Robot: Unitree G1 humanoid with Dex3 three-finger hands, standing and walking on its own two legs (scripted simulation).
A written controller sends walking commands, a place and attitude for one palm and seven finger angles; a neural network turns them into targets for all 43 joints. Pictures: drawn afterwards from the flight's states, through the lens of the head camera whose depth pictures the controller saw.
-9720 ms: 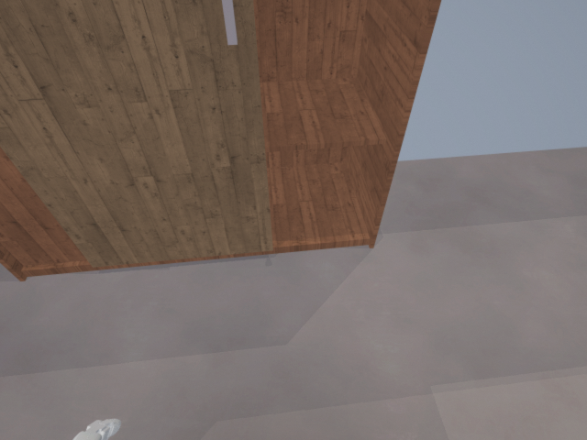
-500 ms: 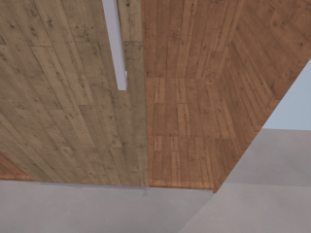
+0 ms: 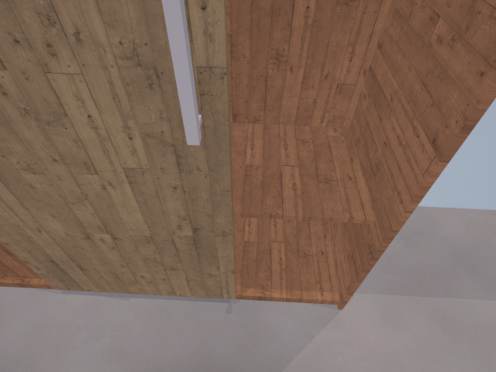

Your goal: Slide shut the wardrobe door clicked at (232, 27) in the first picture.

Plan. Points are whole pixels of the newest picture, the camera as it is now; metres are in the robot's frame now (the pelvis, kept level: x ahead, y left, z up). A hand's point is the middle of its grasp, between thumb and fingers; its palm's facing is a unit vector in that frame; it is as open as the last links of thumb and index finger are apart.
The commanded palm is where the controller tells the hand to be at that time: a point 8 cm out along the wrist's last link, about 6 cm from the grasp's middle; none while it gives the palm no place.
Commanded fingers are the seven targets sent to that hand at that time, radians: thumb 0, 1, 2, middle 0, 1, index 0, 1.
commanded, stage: look again from close up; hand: left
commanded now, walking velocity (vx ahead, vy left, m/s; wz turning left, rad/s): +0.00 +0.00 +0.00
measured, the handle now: (187, 71) +0.47 +0.13 +0.25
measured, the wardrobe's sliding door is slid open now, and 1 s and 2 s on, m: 0.42 0.42 0.42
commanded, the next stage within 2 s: raise the hand with hooked fingers in 0.54 s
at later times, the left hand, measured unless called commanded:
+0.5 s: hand out of the picture -0.01 +0.16 -0.18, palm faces +0.04 -0.98 -0.18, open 7.4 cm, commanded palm none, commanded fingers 0.00 0.90 0.90 -0.20 -0.30 -0.20 -0.30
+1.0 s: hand (153, 331) +0.17 +0.15 +0.03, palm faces -0.07 -1.00 -0.01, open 8.2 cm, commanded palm +0.13 +0.23 +0.01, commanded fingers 0.00 0.46 0.71 -0.23 -0.58 -0.23 -0.58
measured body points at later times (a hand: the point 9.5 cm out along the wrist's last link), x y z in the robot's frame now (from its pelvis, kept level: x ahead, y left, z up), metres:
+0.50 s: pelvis +0.00 +0.00 +0.00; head +0.01 -0.01 +0.45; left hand -0.01 +0.21 -0.16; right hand +0.00 -0.22 -0.16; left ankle -0.03 +0.11 -0.74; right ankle -0.03 -0.11 -0.74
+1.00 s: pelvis -0.03 -0.01 -0.04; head -0.02 -0.01 +0.41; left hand +0.17 +0.20 +0.03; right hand +0.19 -0.27 -0.07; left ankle -0.03 +0.11 -0.74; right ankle -0.03 -0.11 -0.74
